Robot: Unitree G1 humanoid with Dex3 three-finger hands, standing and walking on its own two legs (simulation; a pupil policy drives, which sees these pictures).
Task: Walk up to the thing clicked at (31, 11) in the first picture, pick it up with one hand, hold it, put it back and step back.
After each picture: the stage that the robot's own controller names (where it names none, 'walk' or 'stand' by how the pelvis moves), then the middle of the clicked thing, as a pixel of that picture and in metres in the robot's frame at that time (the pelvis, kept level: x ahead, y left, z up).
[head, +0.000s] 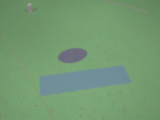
stand; (30, 8) +2.18 +0.69 -0.72
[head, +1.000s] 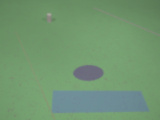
walk; (49, 17) +2.12 +0.31 -0.70
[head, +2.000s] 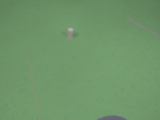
walk; (70, 33) +1.49 +0.06 -0.71
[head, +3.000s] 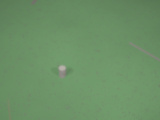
walk; (62, 71) +0.97 +0.12 -0.72
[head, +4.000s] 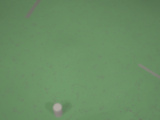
walk; (57, 110) +0.57 +0.14 -0.70
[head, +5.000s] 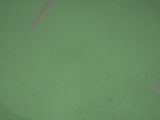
stand; out of the picture +0.36 +0.12 -0.70
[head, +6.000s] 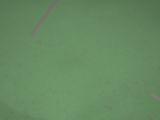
stand; out of the picture +0.33 +0.12 -0.73
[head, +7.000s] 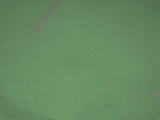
stand; out of the picture +0.34 +0.13 -0.73
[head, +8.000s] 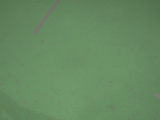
stand; out of the picture +0.32 +0.13 -0.73
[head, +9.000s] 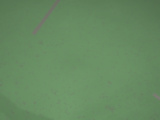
stand; out of the picture +0.32 +0.13 -0.73
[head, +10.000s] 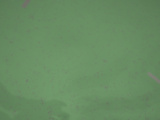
go down; out of the picture +0.34 +0.13 -0.69
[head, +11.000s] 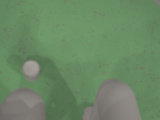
go down; (31, 71) +0.43 +0.14 -0.30
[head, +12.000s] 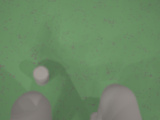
approach; (41, 76) +0.42 +0.12 -0.33
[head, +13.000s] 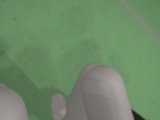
close in; out of the picture +0.43 +0.17 -0.24
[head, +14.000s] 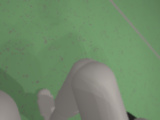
close; out of the picture +0.43 +0.19 -0.23
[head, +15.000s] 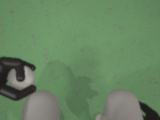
lift; (22, 83) +0.33 +0.19 -0.09
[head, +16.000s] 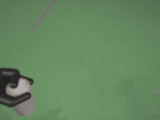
hold; (22, 98) +0.32 +0.19 +0.03
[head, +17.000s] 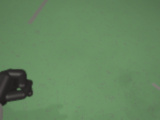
hold; out of the picture +0.28 +0.16 -0.42
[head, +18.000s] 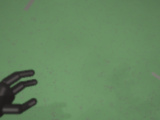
go down; out of the picture +0.06 +0.28 -0.67
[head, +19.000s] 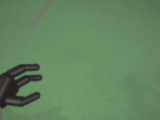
go down; out of the picture +0.05 +0.28 -0.71
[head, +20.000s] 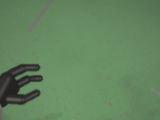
stand; out of the picture +0.04 +0.27 -0.72
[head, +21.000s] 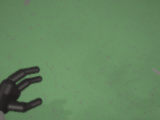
stand; out of the picture +0.07 +0.27 -0.66
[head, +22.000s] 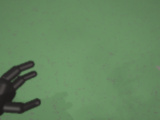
stand; out of the picture +0.07 +0.27 -0.64
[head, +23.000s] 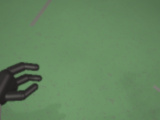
stand; out of the picture +0.05 +0.28 -0.71
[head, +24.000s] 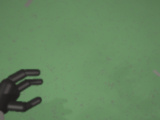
stand; out of the picture +0.06 +0.28 -0.67
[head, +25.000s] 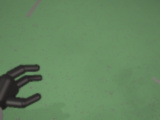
stand; out of the picture +0.05 +0.28 -0.68
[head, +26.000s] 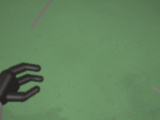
hold; out of the picture +0.05 +0.28 -0.71
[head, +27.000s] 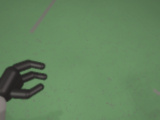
hold; out of the picture +0.04 +0.28 -0.72
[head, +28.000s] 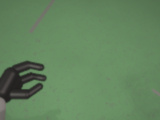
hold; out of the picture +0.04 +0.28 -0.72
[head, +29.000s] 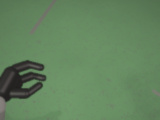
hold; out of the picture +0.05 +0.28 -0.73
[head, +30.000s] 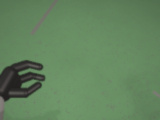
hold; out of the picture +0.04 +0.28 -0.73
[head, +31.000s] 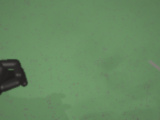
crouch; out of the picture +0.08 +0.29 -0.65
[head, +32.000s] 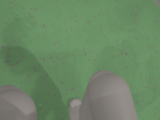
lower; out of the picture +0.13 +0.29 -0.29
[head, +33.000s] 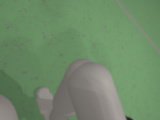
lower; out of the picture +0.11 +0.29 -0.27
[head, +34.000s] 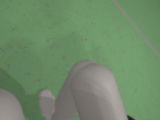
lower; out of the picture +0.10 +0.29 -0.26
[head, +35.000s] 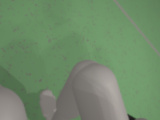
lower; out of the picture +0.10 +0.29 -0.26
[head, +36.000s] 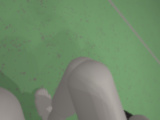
lower; out of the picture +0.10 +0.29 -0.26
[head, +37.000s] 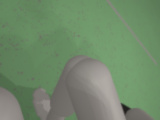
hold; out of the picture +0.10 +0.29 -0.25
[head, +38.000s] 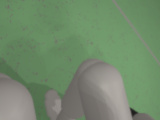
stand; out of the picture +0.11 +0.28 -0.24
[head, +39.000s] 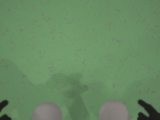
stand; out of the picture +0.13 +0.29 -0.47
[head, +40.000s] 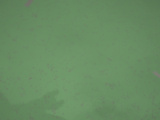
stand; out of the picture +0.09 +0.29 -0.65
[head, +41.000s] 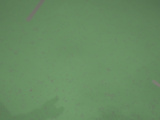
stand; out of the picture +0.08 +0.30 -0.67
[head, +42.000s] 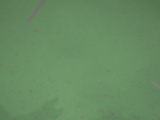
stand; out of the picture +0.08 +0.30 -0.67
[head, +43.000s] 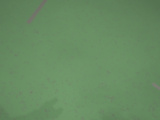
stand; out of the picture +0.07 +0.29 -0.67
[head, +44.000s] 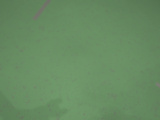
stand; out of the picture +0.09 +0.30 -0.68
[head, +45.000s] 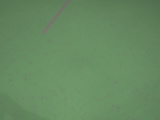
walk; out of the picture +0.09 +0.31 -0.75
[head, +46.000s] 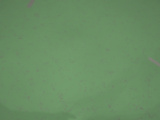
walk; out of the picture +0.20 +0.28 -0.72
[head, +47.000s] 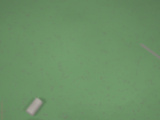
walk; (34, 106) +0.52 +0.29 -0.73
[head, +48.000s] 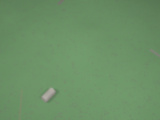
walk; (48, 94) +0.74 +0.29 -0.73
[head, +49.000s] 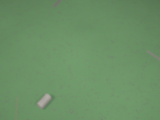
stand; (44, 101) +0.70 +0.31 -0.75
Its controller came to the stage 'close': yes
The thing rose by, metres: 0.70
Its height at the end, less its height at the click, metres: -0.02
